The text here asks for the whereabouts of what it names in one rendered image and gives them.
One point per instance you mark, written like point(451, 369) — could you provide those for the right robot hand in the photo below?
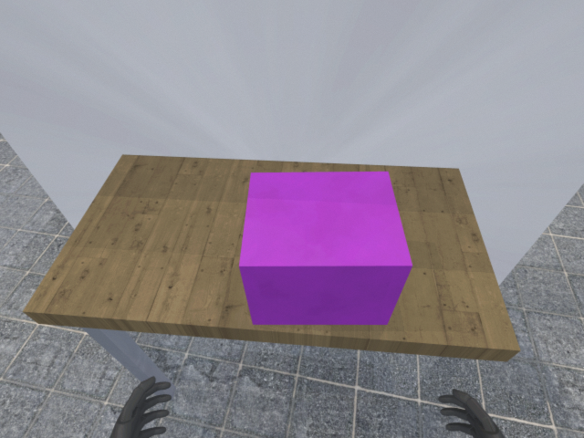
point(482, 425)

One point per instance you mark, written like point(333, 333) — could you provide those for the left robot hand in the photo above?
point(133, 416)

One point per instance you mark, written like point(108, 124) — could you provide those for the table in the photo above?
point(158, 251)

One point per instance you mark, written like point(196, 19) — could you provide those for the carton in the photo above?
point(322, 248)

